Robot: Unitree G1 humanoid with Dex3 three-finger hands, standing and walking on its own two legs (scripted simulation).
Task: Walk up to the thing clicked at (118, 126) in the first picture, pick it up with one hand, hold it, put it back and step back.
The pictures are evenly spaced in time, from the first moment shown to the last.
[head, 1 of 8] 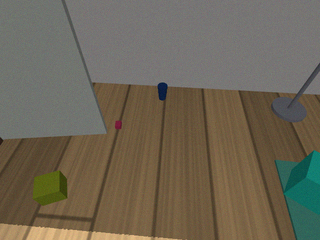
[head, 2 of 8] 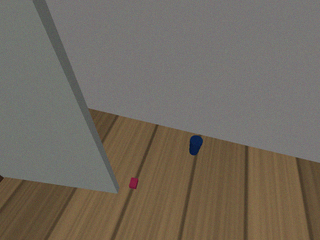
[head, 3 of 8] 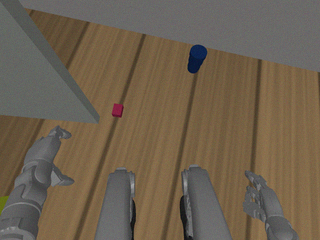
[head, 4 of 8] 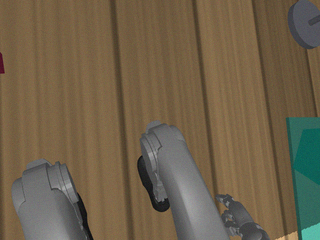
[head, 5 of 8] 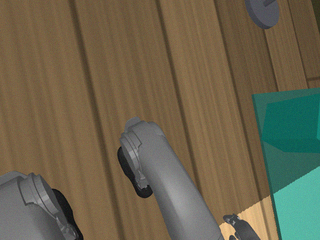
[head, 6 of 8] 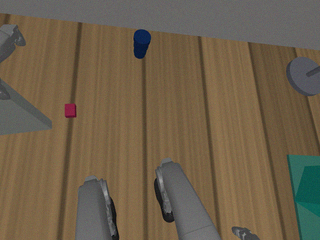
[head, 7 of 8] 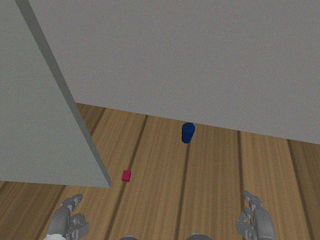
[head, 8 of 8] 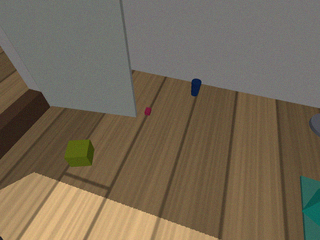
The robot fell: no
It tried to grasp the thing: no
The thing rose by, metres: 0.00
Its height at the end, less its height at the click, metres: +0.00
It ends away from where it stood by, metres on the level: 0.00
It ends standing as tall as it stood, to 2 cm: yes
